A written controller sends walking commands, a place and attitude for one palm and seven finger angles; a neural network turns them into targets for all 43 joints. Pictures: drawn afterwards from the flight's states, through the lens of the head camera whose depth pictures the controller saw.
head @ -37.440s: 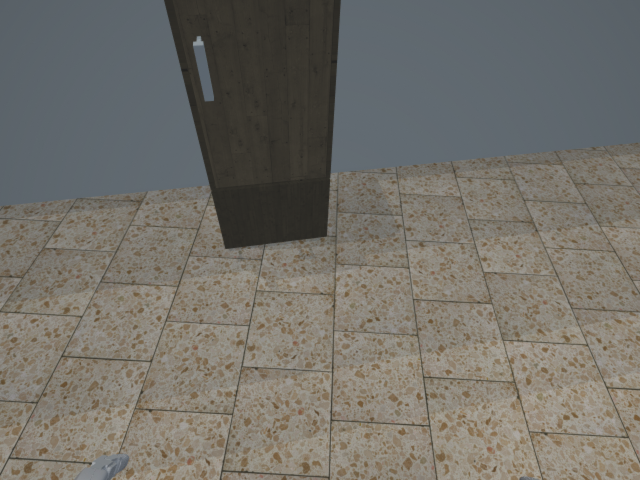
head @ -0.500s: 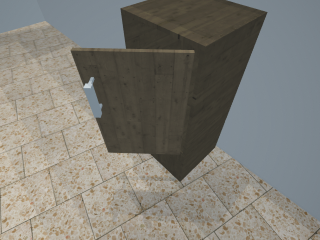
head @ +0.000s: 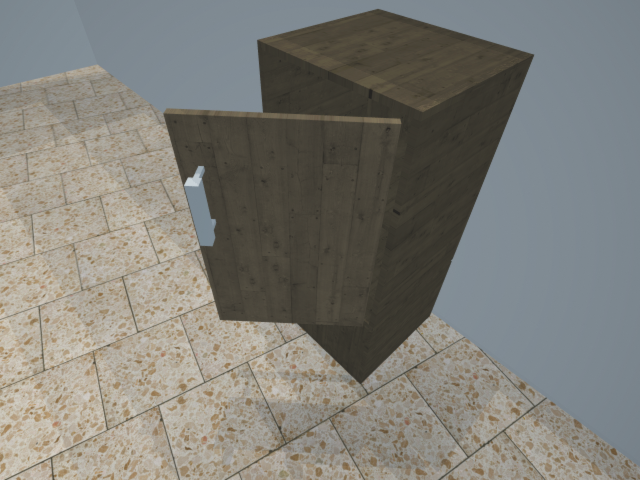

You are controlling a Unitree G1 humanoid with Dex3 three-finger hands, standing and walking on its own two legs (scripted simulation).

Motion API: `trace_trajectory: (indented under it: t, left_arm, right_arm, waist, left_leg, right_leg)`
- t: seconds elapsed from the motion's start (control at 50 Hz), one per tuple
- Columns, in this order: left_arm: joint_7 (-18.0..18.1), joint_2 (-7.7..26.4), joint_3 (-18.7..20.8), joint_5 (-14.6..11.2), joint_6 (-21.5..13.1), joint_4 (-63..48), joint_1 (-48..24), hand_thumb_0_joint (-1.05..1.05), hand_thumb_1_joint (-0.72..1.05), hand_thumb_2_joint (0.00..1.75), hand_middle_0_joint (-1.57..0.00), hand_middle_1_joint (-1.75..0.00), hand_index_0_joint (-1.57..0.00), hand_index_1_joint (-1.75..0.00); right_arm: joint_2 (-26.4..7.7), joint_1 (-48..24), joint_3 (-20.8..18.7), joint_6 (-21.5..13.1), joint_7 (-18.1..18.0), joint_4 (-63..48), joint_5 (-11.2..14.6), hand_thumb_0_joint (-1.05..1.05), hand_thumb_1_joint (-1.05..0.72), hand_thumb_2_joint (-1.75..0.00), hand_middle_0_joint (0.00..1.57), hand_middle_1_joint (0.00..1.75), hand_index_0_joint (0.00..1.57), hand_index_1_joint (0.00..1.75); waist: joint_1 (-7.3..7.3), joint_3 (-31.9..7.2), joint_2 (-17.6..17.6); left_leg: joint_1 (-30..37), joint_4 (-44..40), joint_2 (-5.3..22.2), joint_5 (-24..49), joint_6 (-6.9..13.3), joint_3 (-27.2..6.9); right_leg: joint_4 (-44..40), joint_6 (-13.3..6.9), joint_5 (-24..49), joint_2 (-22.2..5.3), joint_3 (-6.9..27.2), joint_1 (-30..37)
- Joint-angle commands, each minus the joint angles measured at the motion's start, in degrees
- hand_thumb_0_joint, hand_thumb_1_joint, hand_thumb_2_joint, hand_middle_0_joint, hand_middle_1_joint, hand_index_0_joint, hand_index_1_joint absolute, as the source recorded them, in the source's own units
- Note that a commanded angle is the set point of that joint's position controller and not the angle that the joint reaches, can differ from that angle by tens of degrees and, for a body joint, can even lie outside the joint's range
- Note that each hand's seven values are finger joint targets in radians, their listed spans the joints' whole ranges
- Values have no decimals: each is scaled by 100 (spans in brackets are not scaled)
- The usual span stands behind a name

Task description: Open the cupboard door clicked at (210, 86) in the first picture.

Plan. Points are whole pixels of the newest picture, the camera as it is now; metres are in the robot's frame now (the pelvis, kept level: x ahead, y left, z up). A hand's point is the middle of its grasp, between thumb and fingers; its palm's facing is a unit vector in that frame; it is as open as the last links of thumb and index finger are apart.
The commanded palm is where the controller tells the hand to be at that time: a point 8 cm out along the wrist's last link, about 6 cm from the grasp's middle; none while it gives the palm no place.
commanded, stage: look again from close up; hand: left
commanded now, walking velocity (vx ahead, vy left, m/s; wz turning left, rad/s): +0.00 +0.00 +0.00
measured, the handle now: (203, 206) +0.58 +0.24 +0.01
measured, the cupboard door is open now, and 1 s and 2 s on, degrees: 44 44 44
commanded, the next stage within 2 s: shuffle to correct the standing spot in 0.30 s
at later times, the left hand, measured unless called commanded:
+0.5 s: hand out of the picture +0.01 +0.24 -0.16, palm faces +0.00 -0.96 -0.27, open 7.4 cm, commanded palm none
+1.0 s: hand out of the picture +0.03 +0.20 -0.18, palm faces +0.02 -0.99 -0.17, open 7.4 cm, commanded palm none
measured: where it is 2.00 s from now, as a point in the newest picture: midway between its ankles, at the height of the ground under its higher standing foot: outside the picture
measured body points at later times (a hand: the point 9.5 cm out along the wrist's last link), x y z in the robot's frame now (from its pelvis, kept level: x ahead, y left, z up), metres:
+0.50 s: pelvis -0.01 +0.03 +0.01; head -0.03 +0.03 +0.46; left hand +0.01 +0.29 -0.14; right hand +0.03 -0.22 -0.14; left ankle -0.02 +0.11 -0.73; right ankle +0.04 -0.10 -0.73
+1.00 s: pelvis +0.04 +0.05 +0.00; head +0.05 +0.06 +0.45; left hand +0.03 +0.26 -0.16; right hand +0.00 -0.16 -0.16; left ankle -0.02 +0.11 -0.73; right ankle +0.04 -0.10 -0.73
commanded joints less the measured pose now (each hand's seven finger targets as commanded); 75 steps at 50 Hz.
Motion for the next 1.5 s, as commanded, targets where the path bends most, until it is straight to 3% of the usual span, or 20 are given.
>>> trace_trajectory:
  t: [0.0,0.1,0.38,0.44,0.56,0.66,0.72,0.78,0.84,0.96,1.04,1.1,1.12,1.14,1.16,1.2,1.24,1.28,1.36,1.48]
  left_arm:
    - [20,825,175,-20,-97,-426,8,0,90,90,-20,-30,-20,-30]
    - [-9,912,152,-26,-72,-453,-127,0,90,90,-20,-30,-20,-30]
    - [-42,1059,87,4,-28,-358,-301,0,90,90,-20,-30,-20,-30]
    - [-25,639,-13,15,30,-171,64,0,90,90,-20,-30,-20,-30]
    - [-76,634,77,66,50,-138,419,0,90,90,-20,-30,-20,-30]
    - [-56,597,173,15,-15,-62,822,0,90,90,-20,-30,-20,-30]
    - [-10,384,141,-10,-6,-18,753,0,90,90,-20,-30,-20,-30]
    - [54,14,38,-10,-7,52,756,0,90,90,-20,-30,-20,-30]
    - [139,105,56,-56,-14,155,935,0,90,90,-20,-30,-20,-30]
    - [186,3,145,-34,151,-109,668,0,90,90,-20,-30,-20,-30]
    - [126,-79,181,-5,227,-299,402,0,90,90,-20,-30,-20,-30]
    - [101,-69,185,20,217,-294,478,0,90,90,-20,-30,-20,-30]
    - [257,410,112,24,114,-4,729,0,90,90,-20,-30,-20,-30]
    - [202,572,193,55,-22,-49,860,0,90,90,-20,-30,-20,-30]
    - [169,613,231,4,-36,-223,628,0,90,90,-20,-30,-20,-30]
    - [146,429,83,-53,14,-384,44,0,90,90,-20,-30,-20,-30]
    - [90,372,38,-13,78,-447,8,0,90,90,-20,-30,-20,-30]
    - [62,335,17,-29,40,-391,76,0,90,90,-20,-30,-20,-30]
    - [24,402,-11,4,86,-414,44,0,90,90,-20,-30,-20,-30]
    - [-4,481,52,26,59,-442,226,0,90,90,-20,-30,-20,-30]
  right_arm:
    - [-758,21,-101,-131,-36,-402,11,0,-90,-90,20,30,20,30]
    - [-986,-306,-89,-165,-30,-492,3,0,-90,-90,20,30,20,30]
    - [-1244,-781,-77,-111,55,-399,17,0,-90,-90,20,30,20,30]
    - [-796,-471,30,-8,85,-204,3,0,-90,-90,20,30,20,30]
    - [-780,-239,2,71,94,-133,-3,0,-90,-90,20,30,20,30]
    - [-464,122,34,1,68,-36,27,0,-90,-90,20,30,20,30]
    - [-227,371,91,-44,19,88,51,0,-90,-90,20,30,20,30]
    - [-325,596,72,-149,-90,286,88,0,-90,-90,20,30,20,30]
    - [-381,532,27,-176,-205,304,135,0,-90,-90,20,30,20,30]
    - [-315,548,-124,-47,-261,220,113,0,-90,-90,20,30,20,30]
    - [-275,346,-180,-2,-248,103,38,0,-90,-90,20,30,20,30]
    - [-211,85,-156,-15,-213,42,22,0,-90,-90,20,30,20,30]
    - [-634,-169,-148,-56,-152,-330,181,0,-90,-90,20,30,20,30]
    - [-545,-277,-81,-88,-85,-586,157,0,-90,-90,20,30,20,30]
    - [-243,202,-111,-136,-71,-512,156,0,-90,-90,20,30,20,30]
    - [-246,248,-84,-93,-61,-395,90,0,-90,-90,20,30,20,30]
    - [-247,-76,-45,-73,-55,-466,43,0,-90,-90,20,30,20,30]
    - [-335,42,-28,-56,-73,-481,18,0,-90,-90,20,30,20,30]
    - [-441,-200,-18,-30,17,-553,18,0,-90,-90,20,30,20,30]
    - [-461,96,-21,55,65,-531,-16,0,-90,-90,20,30,20,30]
  waist:
    - [83,743,229]
    - [138,494,210]
    - [130,454,-10]
    - [116,384,-56]
    - [150,1035,-116]
    - [142,935,-366]
    - [32,880,-360]
    - [50,498,452]
    - [121,294,438]
    - [72,368,360]
    - [71,609,451]
    - [187,689,402]
    - [228,374,-287]
    - [310,146,-403]
    - [36,-507,-846]
    - [-88,-546,-300]
    - [79,317,597]
    - [57,599,-86]
    - [123,1050,221]
    - [39,952,-180]
  left_leg:
    - [-745,-1021,516,576,229,-716]
    - [-516,-1199,600,1178,215,-703]
    - [-298,-1759,607,282,176,-790]
    - [-276,-1760,523,-601,149,-700]
    - [-722,-1560,426,-1504,266,-656]
    - [-728,-693,113,-906,227,-252]
    - [-304,-776,196,29,187,-248]
    - [302,-979,683,2941,241,-525]
    - [631,-633,701,5376,117,-435]
    - [903,-637,943,5775,208,-531]
    - [578,-855,1212,4768,583,-760]
    - [-1,-857,1077,3536,532,-705]
    - [265,298,1013,5777,178,-517]
    - [-101,830,581,4914,-175,-197]
    - [-89,595,248,3134,-278,-224]
    - [206,-436,436,2097,-14,-397]
    - [-247,-775,613,1900,121,-590]
    - [-382,-896,578,1602,186,-689]
    - [-939,-1523,511,-682,190,-793]
    - [-891,-1322,262,-1110,204,-615]
  right_leg:
    - [-623,-162,193,-568,841,125]
    - [-469,-66,852,-568,679,535]
    - [-791,83,536,-623,732,593]
    - [-850,138,-245,-602,704,596]
    - [-914,9,-1426,-573,928,117]
    - [-1160,-328,-1799,-949,1576,175]
    - [-881,-291,-772,-862,1326,-10]
    - [-28,35,1119,-438,459,287]
    - [-66,80,2063,-480,534,649]
    - [328,158,993,-365,429,125]
    - [588,161,-203,-279,460,-139]
    - [266,126,331,-360,567,263]
    - [-117,191,1536,-446,494,59]
    - [-224,28,3415,-686,437,816]
    - [391,-290,4184,-975,891,1146]
    - [498,-148,2733,-912,669,716]
    - [100,-9,816,-551,662,250]
    - [-71,-58,783,-470,724,235]
    - [-532,-33,-390,-450,821,147]
    - [-1099,-23,-1622,-539,1116,-215]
